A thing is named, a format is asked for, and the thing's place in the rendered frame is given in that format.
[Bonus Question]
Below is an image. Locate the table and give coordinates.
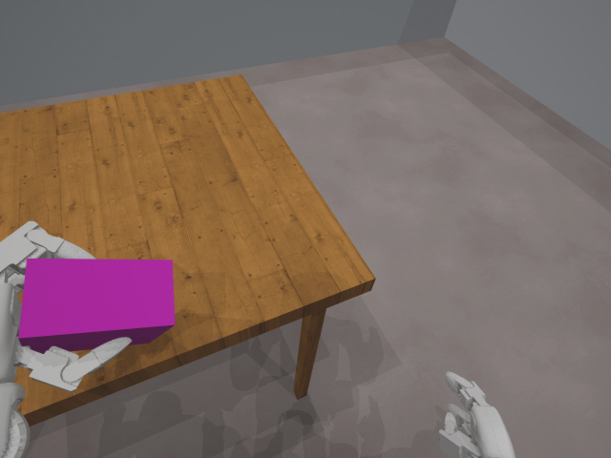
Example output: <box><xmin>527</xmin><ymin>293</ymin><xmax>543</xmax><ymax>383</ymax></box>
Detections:
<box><xmin>0</xmin><ymin>74</ymin><xmax>376</xmax><ymax>427</ymax></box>

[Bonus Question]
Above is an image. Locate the left robot forearm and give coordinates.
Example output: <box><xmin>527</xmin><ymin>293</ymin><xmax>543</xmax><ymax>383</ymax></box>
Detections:
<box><xmin>0</xmin><ymin>383</ymin><xmax>30</xmax><ymax>458</ymax></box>

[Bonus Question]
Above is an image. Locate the sponge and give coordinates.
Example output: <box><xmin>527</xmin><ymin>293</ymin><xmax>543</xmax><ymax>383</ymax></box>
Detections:
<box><xmin>18</xmin><ymin>259</ymin><xmax>175</xmax><ymax>354</ymax></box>

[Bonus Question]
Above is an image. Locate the robot left hand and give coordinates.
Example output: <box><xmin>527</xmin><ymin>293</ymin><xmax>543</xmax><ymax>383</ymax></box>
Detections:
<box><xmin>0</xmin><ymin>221</ymin><xmax>132</xmax><ymax>392</ymax></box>

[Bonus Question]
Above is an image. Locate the robot right hand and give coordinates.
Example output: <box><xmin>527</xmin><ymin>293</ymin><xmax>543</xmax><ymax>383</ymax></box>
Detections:
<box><xmin>439</xmin><ymin>371</ymin><xmax>516</xmax><ymax>458</ymax></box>

